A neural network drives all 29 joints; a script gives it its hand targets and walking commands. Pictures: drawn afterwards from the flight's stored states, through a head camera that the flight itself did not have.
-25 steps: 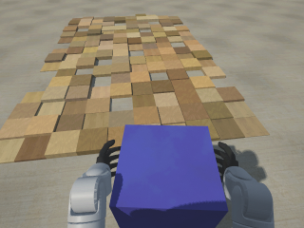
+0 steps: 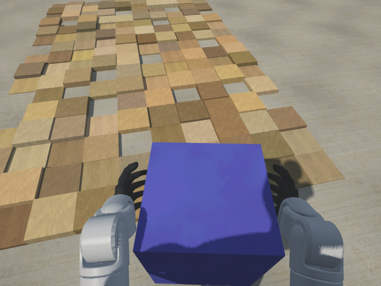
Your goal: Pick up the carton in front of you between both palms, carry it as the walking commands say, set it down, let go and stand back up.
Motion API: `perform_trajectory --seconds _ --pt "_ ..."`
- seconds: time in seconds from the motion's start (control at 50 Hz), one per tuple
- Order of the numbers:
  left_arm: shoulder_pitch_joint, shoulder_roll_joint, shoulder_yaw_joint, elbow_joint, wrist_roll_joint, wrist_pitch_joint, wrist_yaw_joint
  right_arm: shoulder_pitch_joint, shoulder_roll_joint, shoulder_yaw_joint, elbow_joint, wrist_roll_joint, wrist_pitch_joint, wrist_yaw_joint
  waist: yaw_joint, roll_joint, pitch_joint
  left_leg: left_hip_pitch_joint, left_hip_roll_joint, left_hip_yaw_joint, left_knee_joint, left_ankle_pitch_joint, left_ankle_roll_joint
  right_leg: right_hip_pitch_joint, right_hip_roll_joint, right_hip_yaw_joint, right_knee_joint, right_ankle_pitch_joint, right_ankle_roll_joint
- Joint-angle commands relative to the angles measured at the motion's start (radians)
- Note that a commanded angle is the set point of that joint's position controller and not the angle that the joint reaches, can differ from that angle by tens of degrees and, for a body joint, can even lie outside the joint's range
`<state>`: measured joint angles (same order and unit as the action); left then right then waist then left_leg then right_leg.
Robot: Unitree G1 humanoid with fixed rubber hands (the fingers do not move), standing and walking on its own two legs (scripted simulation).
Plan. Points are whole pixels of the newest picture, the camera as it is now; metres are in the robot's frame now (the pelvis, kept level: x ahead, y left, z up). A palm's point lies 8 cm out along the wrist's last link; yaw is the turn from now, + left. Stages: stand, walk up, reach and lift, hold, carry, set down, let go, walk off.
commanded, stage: carry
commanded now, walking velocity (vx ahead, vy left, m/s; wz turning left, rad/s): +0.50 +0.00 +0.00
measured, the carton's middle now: (204, 218) +0.27 -0.01 +0.02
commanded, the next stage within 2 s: none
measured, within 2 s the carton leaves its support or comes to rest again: neither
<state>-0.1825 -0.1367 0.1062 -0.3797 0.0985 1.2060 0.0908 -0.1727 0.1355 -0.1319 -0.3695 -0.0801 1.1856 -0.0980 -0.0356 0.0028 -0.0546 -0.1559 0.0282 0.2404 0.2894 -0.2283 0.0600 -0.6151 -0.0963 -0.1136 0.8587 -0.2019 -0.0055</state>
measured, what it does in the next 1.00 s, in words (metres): walks ahead: right foot, then left foot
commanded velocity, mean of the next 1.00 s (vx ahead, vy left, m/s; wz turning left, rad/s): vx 0.02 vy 0.00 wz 0.00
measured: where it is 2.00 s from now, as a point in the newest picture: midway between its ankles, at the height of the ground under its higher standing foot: (197, 254)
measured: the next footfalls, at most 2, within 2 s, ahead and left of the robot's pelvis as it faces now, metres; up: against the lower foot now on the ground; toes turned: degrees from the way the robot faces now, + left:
right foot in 0.18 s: +0.32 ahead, -0.11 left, +0.00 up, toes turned -10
left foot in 0.48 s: +0.32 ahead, +0.09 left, +0.01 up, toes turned +7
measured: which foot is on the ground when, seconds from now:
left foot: down 0.00-0.18, up 0.20-0.46, down 0.48-0.98, up 1.00-1.00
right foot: up 0.00-0.16, down 0.18-1.00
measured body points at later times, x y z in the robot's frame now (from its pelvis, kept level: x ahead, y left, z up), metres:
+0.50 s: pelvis +0.25 -0.03 -0.02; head +0.33 -0.03 +0.42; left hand +0.64 +0.14 +0.13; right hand +0.66 -0.16 +0.13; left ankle +0.29 +0.08 -0.75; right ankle +0.28 -0.10 -0.75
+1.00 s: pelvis +0.37 -0.02 +0.00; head +0.46 -0.03 +0.44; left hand +0.75 +0.14 +0.10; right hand +0.76 -0.16 +0.09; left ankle +0.30 +0.08 -0.72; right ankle +0.30 -0.10 -0.74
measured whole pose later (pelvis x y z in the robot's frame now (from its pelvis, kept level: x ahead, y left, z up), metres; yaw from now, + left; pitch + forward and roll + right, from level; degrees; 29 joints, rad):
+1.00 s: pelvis +0.37 -0.02 +0.00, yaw +2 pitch +8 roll +1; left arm -0.67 -0.07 0.28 -0.07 0.07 1.22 0.13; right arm -0.68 0.05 -0.25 -0.04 -0.07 1.20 -0.13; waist 0.00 0.02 0.06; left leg -0.35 0.01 0.09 0.64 -0.21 0.05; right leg -0.20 -0.01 -0.16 0.36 -0.22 -0.03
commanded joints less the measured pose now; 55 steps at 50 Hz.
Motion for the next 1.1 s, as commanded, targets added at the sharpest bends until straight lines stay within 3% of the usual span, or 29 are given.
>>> perform_trajectory --seconds 0.0,0.04,0.1,0.14,0.16,0.18,0.2,0.22,0.24,0.28,0.32,0.38,0.42,0.46,0.48,0.5,0.52,0.6,0.78,0.84,0.88,0.9,0.92,0.94,0.96,0.98,1.0,1.04,1.08 --pt "-0.461 -0.869 -0.717 -0.07 -0.342 -0.019 -0.217 -0.516 0.857 0.765 -0.102 0.424 0.009 0.276 0.015 0.121 -0.224 0.267 0.222 -0.159 -0.09 0.338 0.076 -0.046 0.016 -0.04 -0.175 0.085 0.002" --pt "-0.526 -0.819 -0.721 -0.104 -0.357 -0.005 -0.21 -0.56 0.803 0.756 -0.12 0.423 0.018 0.267 0.011 0.136 -0.191 0.259 0.208 -0.122 -0.077 0.388 0.072 -0.008 0.035 -0.072 -0.248 0.133 -0.007" --pt "-0.658 -0.714 -0.71 -0.11 -0.387 0.032 -0.203 -0.651 0.701 0.732 -0.115 0.413 0.047 0.241 -0.003 0.151 -0.172 0.252 0.178 -0.059 0.037 0.611 0.042 0.099 0.075 -0.111 -0.318 0.218 -0.032" --pt "-0.715 -0.655 -0.68 -0.052 -0.396 0.061 -0.197 -0.732 0.645 0.703 -0.074 0.411 0.077 0.223 0.042 0.131 -0.236 0.191 0.126 0.015 0.273 0.702 -0.011 0.344 0.14 -0.173 -0.407 0.284 -0.039" --pt "-0.766 -0.629 -0.66 -0.025 -0.402 0.075 -0.195 -0.772 0.62 0.684 -0.043 0.412 0.092 0.215 0.071 0.086 -0.279 0.086 0.094 0.012 0.424 0.56 -0.042 0.52 0.103 -0.141 -0.432 0.352 -0.039" --pt "-0.809 -0.6 -0.634 0.004 -0.409 0.09 -0.193 -0.83 0.603 0.664 -0.019 0.412 0.108 0.207 0.092 -0.08 -0.383 -0.103 0.065 -0.03 0.652 0.14 -0.068 0.756 -0.139 0.116 -0.345 0.652 -0.077" --pt "-0.859 -0.574 -0.599 0.051 -0.41 0.099 -0.192 -0.889 0.63 0.657 0.02 0.422 0.129 0.198 0.097 -0.245 -0.473 -0.348 -0.07 -0.112 0.913 -0.356 -0.079 0.958 -0.325 0.432 -0.371 0.788 -0.265" --pt "-0.865 -0.595 -0.587 0.075 -0.445 0.107 -0.192 -0.912 0.639 0.637 0.049 0.429 0.138 0.192 0.088 -0.247 -0.492 -0.397 -0.056 -0.209 1.026 -0.375 -0.054 0.897 -0.329 0.462 -0.449 0.631 -0.29" --pt "-0.922 -0.644 -0.589 0.065 -0.469 0.11 -0.193 -0.983 0.675 0.635 0.05 0.445 0.141 0.19 0.074 -0.227 -0.475 -0.423 -0.022 -0.236 1.014 -0.334 -0.033 0.85 -0.29 0.389 -0.466 0.583 -0.267" --pt "-1.059 -0.741 -0.59 0.065 -0.5 0.115 -0.196 -1.104 0.745 0.63 0.074 0.469 0.14 0.189 0.053 -0.101 -0.433 -0.386 0.043 -0.254 0.844 -0.259 -0.018 0.722 -0.249 0.239 -0.47 0.609 -0.21" --pt "-1.16 -0.791 -0.583 0.077 -0.514 0.11 -0.2 -1.192 0.804 0.631 0.101 0.484 0.135 0.187 0.048 -0.098 -0.444 -0.277 0.029 -0.216 0.607 -0.246 -0.025 0.649 -0.196 0.119 -0.472 0.638 -0.175" --pt "-1.259 -0.797 -0.562 0.114 -0.504 0.109 -0.196 -1.276 0.834 0.614 0.147 0.486 0.124 0.174 0.051 -0.134 -0.481 -0.198 -0.018 -0.173 0.393 -0.177 -0.035 0.659 -0.167 0.046 -0.409 0.711 -0.195" --pt "-1.3 -0.783 -0.545 0.166 -0.493 0.113 -0.189 -1.307 0.833 0.591 0.198 0.476 0.125 0.168 0.044 -0.133 -0.505 -0.131 -0.02 -0.143 0.248 0.019 -0.032 0.655 -0.14 -0.009 -0.334 0.723 -0.176" --pt "-1.333 -0.778 -0.525 0.224 -0.478 0.118 -0.185 -1.346 0.833 0.565 0.245 0.472 0.132 0.172 0.033 -0.105 -0.513 0.013 0.051 -0.184 0.131 0.289 -0.014 0.561 -0.107 -0.015 -0.283 0.533 -0.114" --pt "-1.356 -0.78 -0.512 0.251 -0.469 0.123 -0.184 -1.375 0.827 0.549 0.268 0.47 0.134 0.177 0.03 -0.016 -0.557 0.111 0.157 -0.281 0.226 0.602 0.019 0.48 -0.067 -0.019 -0.263 0.377 -0.073" --pt "-1.397 -0.8 -0.51 0.26 -0.473 0.128 -0.184 -1.398 0.832 0.535 0.293 0.462 0.132 0.18 0.02 0.084 -0.557 0.132 0.184 -0.309 0.278 0.769 0.052 0.459 -0.024 0.01 -0.272 0.254 -0.05" --pt "-1.42 -0.818 -0.504 0.276 -0.475 0.132 -0.185 -1.401 0.85 0.519 0.317 0.459 0.133 0.184 0.013 0.122 -0.546 0.137 0.189 -0.309 0.285 0.83 0.057 0.453 -0.019 0.012 -0.266 0.236 -0.039" --pt "-1.402 -0.886 -0.456 0.354 -0.458 0.136 -0.184 -1.399 0.901 0.469 0.359 0.437 0.14 0.191 0.015 0.071 -0.551 0.111 0.142 -0.262 0.327 0.853 0.036 0.49 -0.025 0.008 -0.235 0.466 -0.036" --pt "-1.244 -0.961 -0.472 0.361 -0.387 0.086 -0.187 -1.303 0.998 0.533 0.33 0.412 0.098 0.199 0.033 -0.051 -0.499 -0.035 0.027 -0.164 0.222 0.554 -0.028 0.683 -0.028 -0.003 -0.234 0.853 -0.056" --pt "-1.235 -0.978 -0.522 0.332 -0.396 0.046 -0.192 -1.292 1.02 0.583 0.316 0.429 0.06 0.208 0.027 0.037 -0.489 0.17 0.045 -0.189 0.226 0.878 -0.005 0.5 0.038 -0.051 -0.235 0.574 -0.03" --pt "-1.236 -0.984 -0.554 0.3 -0.405 0.024 -0.191 -1.276 1.019 0.608 0.294 0.437 0.038 0.208 -0.001 0.169 -0.479 0.439 0.115 -0.27 0.303 1.25 0.055 0.232 0.101 -0.079 -0.318 0.101 -0.008" --pt "-1.229 -0.984 -0.566 0.288 -0.408 0.015 -0.19 -1.261 1.012 0.617 0.284 0.437 0.028 0.206 -0.009 0.206 -0.47 0.528 0.142 -0.295 0.331 1.347 0.082 0.148 0.122 -0.074 -0.389 -0.068 -0.003" --pt "-1.211 -0.977 -0.571 0.281 -0.41 0.008 -0.19 -1.248 1.004 0.627 0.274 0.436 0.02 0.203 -0.005 0.194 -0.478 0.524 0.143 -0.28 0.364 1.349 0.085 0.188 0.127 -0.064 -0.497 -0.022 0.0" --pt "-1.189 -0.967 -0.574 0.274 -0.414 0.003 -0.192 -1.231 0.997 0.638 0.264 0.435 0.012 0.199 0.018 0.142 -0.511 0.395 0.121 -0.231 0.414 1.223 0.064 0.388 0.113 -0.05 -0.63 0.213 0.001" --pt "-1.19 -0.952 -0.578 0.259 -0.419 -0.003 -0.194 -1.235 0.991 0.652 0.241 0.441 0.006 0.197 0.049 -0.019 -0.529 0.102 0.055 -0.159 0.513 0.811 0.014 0.703 0.054 -0.013 -0.555 0.739 -0.009" --pt "-1.152 -0.935 -0.575 0.272 -0.416 -0.004 -0.195 -1.231 0.998 0.664 0.228 0.444 0.004 0.195 0.085 -0.267 -0.51 -0.411 -0.047 -0.104 0.594 -0.061 -0.026 1.124 -0.083 0.107 -0.369 1.365 -0.079" --pt "-1.115 -0.923 -0.571 0.285 -0.424 -0.002 -0.199 -1.2 0.986 0.659 0.231 0.438 0.001 0.19 0.099 -0.33 -0.497 -0.68 -0.088 -0.137 0.628 -0.365 -0.042 1.307 -0.177 0.17 -0.271 1.577 -0.155" --pt "-1.117 -0.922 -0.591 0.256 -0.445 -0.005 -0.211 -1.158 0.952 0.644 0.255 0.4 -0.006 0.18 0.136 -0.206 -0.502 -0.745 -0.082 -0.17 0.599 -0.311 -0.027 1.304 -0.206 0.199 -0.276 1.378 -0.176" --pt "-1.151 -0.933 -0.619 0.214 -0.468 -0.011 -0.219 -1.12 0.936 0.634 0.259 0.382 -0.01 0.176 0.114 -0.149 -0.491 -0.602 -0.066 -0.169 0.459 -0.123 -0.025 1.137 -0.166 0.141 -0.281 1.124 -0.147"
